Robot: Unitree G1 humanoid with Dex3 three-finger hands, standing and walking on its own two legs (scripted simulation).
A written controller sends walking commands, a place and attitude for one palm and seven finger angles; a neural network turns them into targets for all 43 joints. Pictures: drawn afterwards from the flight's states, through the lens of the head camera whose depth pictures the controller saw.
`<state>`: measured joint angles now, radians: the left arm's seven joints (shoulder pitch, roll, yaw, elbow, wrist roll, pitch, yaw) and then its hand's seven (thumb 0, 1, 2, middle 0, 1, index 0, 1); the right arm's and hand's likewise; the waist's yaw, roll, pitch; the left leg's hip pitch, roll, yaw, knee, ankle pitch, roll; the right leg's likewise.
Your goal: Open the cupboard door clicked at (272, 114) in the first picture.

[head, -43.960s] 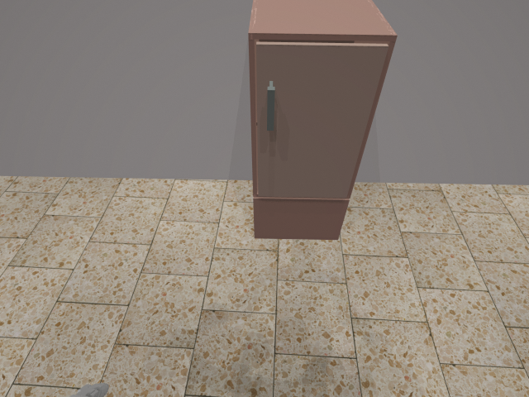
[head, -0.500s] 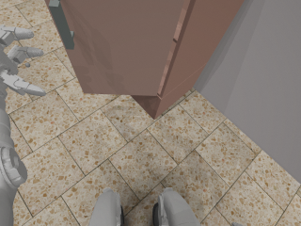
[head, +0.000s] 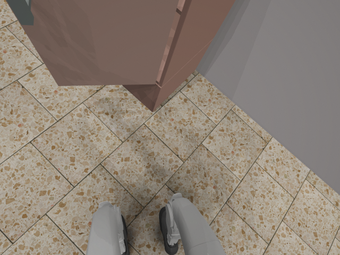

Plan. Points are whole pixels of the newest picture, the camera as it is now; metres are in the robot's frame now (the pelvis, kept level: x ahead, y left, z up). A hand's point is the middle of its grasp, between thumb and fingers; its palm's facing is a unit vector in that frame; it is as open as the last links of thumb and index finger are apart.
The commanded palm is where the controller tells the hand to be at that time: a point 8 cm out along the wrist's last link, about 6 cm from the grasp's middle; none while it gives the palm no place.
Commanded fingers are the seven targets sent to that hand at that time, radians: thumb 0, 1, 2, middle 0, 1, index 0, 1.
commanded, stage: move the hooked fingers beside the handle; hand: left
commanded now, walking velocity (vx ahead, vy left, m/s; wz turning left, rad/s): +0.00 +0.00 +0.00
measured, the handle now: out of the picture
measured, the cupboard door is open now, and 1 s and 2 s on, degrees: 48 48 48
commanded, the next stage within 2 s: slide the fingers in behind the handle in 1.54 s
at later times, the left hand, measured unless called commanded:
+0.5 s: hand out of the picture +0.56 +0.29 +0.11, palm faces -0.01 -1.00 -0.02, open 14.0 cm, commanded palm +0.56 +0.30 +0.08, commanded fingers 0.00 -0.50 0.30 -0.30 -1.20 -0.30 -1.20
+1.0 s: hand out of the picture +0.57 +0.28 +0.09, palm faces +0.01 -1.00 -0.02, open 14.0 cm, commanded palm +0.58 +0.30 +0.08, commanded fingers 0.00 -0.50 0.30 -0.30 -1.20 -0.30 -1.20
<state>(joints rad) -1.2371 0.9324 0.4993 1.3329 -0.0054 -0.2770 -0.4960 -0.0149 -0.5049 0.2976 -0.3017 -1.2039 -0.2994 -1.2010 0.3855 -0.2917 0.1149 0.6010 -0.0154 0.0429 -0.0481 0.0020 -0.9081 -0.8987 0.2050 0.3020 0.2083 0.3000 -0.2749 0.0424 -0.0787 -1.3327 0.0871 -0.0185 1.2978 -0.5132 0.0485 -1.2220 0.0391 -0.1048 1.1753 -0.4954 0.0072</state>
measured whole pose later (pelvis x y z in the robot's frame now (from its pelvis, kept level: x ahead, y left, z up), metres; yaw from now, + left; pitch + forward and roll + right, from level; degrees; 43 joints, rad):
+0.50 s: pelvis +0.02 +0.00 +0.02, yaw +1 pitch +29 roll -8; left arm -1.12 0.86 0.49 1.27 -0.04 -0.26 -0.49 -0.01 -0.50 0.30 -0.30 -1.20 -0.30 -1.20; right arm 0.43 -0.27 0.09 0.60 -0.02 0.08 -0.01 0.00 -0.91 -0.90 0.21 0.30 0.21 0.30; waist -0.24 0.04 -0.10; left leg -1.22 0.08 -0.02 1.21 -0.51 0.05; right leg -1.11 0.04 -0.10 1.07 -0.48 0.01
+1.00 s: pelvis +0.00 +0.00 +0.00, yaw +0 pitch +32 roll -8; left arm -1.24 0.95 0.51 1.33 -0.01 -0.29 -0.49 -0.02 -0.50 0.30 -0.30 -1.20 -0.30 -1.20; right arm 0.37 -0.27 0.13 0.60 -0.02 0.07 -0.04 0.00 -0.91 -0.90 0.20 0.30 0.21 0.30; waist -0.28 0.05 -0.07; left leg -1.35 0.09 -0.03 1.31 -0.52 0.04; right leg -1.24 0.05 -0.11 1.18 -0.50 0.00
